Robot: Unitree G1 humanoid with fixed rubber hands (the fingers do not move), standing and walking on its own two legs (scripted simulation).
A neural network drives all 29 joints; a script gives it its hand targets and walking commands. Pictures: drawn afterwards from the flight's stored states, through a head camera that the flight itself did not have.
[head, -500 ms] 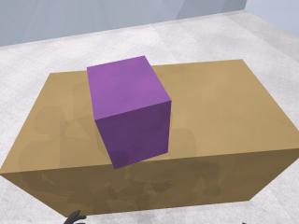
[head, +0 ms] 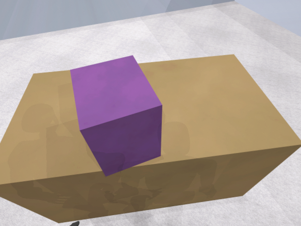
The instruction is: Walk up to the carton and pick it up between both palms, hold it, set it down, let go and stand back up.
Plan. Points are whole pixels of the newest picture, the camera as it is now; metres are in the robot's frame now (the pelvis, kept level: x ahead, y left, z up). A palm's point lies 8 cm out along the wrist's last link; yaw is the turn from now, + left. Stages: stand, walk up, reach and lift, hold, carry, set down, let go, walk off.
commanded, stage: walk up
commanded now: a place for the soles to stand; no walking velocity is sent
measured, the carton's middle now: (119, 116) +0.45 +0.12 +0.01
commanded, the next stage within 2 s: none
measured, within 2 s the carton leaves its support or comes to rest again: neither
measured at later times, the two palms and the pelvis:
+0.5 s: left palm out of the picture +0.11 +0.26 -0.10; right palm out of the picture +0.05 -0.26 -0.11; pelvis +0.00 +0.00 +0.00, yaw -3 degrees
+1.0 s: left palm out of the picture +0.10 +0.35 -0.09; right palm out of the picture -0.02 -0.20 -0.13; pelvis -0.02 +0.09 -0.01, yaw -5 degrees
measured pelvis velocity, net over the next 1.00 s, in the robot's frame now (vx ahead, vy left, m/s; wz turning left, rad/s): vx -0.02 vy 0.09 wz -0.09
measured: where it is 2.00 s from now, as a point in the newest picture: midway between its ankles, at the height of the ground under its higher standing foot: outside the picture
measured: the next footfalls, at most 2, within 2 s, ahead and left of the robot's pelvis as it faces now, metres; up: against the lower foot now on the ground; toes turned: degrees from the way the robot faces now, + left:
left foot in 1.02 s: +0.05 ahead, +0.25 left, +0.00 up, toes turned -5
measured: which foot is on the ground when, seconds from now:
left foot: down 0.00-0.66, up 0.68-1.00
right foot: down 0.00-1.00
